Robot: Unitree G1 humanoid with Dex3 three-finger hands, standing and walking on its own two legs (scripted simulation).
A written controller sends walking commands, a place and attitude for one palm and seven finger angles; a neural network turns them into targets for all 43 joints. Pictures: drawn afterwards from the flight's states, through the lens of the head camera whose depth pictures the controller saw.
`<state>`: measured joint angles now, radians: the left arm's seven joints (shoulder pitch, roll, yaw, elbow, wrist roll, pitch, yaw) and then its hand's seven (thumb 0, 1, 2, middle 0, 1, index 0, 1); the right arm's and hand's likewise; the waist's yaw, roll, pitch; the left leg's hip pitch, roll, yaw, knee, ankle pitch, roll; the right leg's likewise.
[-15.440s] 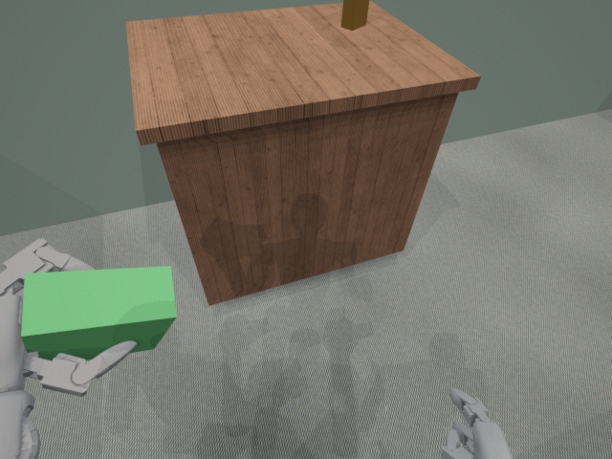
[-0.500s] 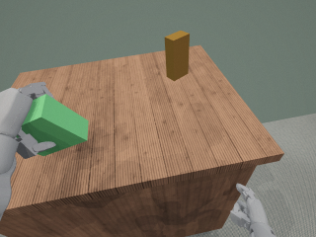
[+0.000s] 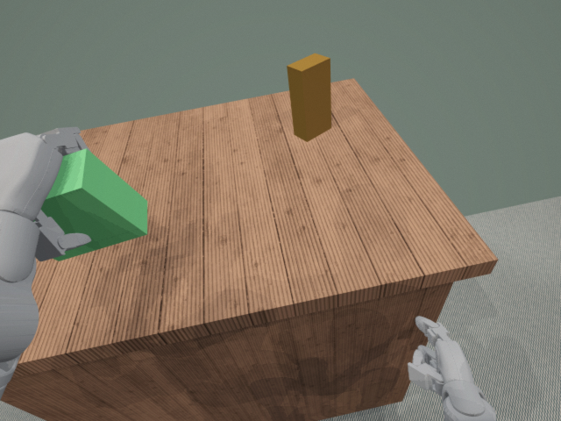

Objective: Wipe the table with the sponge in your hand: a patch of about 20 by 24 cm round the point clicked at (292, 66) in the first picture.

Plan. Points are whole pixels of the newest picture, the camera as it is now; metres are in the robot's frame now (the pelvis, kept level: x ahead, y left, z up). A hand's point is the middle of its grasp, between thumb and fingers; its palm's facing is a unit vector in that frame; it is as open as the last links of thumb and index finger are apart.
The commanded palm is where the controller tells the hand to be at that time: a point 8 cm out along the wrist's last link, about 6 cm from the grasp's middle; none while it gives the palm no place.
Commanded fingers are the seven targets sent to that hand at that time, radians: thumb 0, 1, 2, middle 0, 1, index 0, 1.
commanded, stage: turn the palm down, sponge in hand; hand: left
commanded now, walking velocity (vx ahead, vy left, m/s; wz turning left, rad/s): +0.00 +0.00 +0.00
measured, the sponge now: (82, 217) +0.26 +0.29 +0.21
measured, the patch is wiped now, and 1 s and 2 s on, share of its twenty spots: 0.00 0.00 0.00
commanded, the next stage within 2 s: move the sponge above the wiping area in 0.46 s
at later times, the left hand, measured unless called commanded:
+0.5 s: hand (81, 219) +0.23 +0.26 +0.24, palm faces +0.25 -0.01 -0.97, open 9.7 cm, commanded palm +0.17 +0.25 +0.31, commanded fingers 0.00 0.10 1.30 -1.20 -1.60 -1.20 -1.60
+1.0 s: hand (88, 222) +0.24 +0.26 +0.22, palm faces +0.22 -0.02 -0.97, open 9.7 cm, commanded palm +0.19 +0.26 +0.29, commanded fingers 0.00 0.10 1.30 -1.20 -1.60 -1.20 -1.60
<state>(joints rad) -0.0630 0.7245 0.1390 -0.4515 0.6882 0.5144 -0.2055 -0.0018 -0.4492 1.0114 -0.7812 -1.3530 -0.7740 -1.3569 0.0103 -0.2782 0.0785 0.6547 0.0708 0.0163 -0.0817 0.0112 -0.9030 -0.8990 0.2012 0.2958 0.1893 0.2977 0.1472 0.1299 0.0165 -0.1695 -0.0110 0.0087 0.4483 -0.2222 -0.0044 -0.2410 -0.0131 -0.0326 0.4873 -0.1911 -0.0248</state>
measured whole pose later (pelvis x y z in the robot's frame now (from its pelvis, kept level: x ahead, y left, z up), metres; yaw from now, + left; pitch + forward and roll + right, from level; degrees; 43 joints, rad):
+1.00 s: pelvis -0.04 -0.01 -0.01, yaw -1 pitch -6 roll +2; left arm -0.22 0.65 -0.03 -0.21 0.80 0.47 -0.19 0.00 -0.45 1.01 -0.78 -1.35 -0.78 -1.35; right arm -0.04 -0.27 0.07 0.69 0.06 0.00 -0.10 0.01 -0.90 -0.90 0.20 0.30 0.20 0.30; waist 0.14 0.12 0.04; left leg -0.19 -0.01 0.02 0.51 -0.21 -0.02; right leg -0.28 -0.01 -0.02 0.58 -0.19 -0.04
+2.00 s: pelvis -0.05 -0.01 -0.02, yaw +0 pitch -6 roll +2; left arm -0.34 0.66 -0.02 0.12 0.85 0.35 -0.19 0.00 -0.45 1.02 -0.78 -1.35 -0.78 -1.36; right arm 0.02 -0.30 0.03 0.72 0.05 -0.02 -0.13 0.01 -0.90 -0.90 0.20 0.30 0.20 0.30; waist 0.10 0.11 0.05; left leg -0.26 -0.01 0.00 0.58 -0.22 -0.02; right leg -0.33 -0.02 -0.03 0.62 -0.19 -0.04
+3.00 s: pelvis -0.07 -0.01 -0.02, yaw +1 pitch -6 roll +2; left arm -0.45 0.65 -0.07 0.23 0.87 0.31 -0.20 0.00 -0.45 1.02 -0.78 -1.35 -0.78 -1.36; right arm 0.03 -0.28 0.04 0.71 0.06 -0.01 -0.14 0.01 -0.90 -0.90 0.20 0.30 0.20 0.30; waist 0.09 0.09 0.04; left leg -0.31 -0.03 0.00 0.64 -0.22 -0.01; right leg -0.39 -0.03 -0.03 0.68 -0.19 -0.03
